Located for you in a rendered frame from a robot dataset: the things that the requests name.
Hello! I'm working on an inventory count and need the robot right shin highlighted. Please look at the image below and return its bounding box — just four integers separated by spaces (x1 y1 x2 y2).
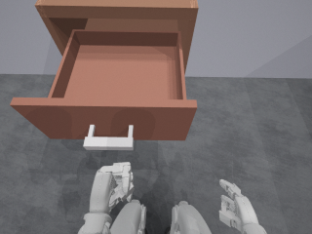
170 201 188 234

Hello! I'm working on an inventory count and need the left robot hand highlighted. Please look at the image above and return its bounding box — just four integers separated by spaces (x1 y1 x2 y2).
89 162 135 215

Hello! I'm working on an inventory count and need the right robot forearm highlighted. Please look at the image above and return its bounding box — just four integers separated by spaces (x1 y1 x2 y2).
241 223 267 234

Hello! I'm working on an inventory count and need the right robot hand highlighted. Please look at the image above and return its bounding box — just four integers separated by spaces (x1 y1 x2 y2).
218 179 259 233

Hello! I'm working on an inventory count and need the cabinet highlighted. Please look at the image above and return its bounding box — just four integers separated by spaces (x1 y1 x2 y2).
34 0 199 74

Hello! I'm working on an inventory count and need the drawer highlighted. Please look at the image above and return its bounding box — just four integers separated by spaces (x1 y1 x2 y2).
10 29 198 141

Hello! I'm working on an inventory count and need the left robot thigh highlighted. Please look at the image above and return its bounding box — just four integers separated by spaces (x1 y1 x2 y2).
110 202 147 234

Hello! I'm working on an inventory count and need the handle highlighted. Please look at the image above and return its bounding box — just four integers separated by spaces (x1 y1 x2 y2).
83 125 134 151

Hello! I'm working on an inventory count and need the left robot forearm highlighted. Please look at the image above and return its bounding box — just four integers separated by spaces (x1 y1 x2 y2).
78 212 112 234

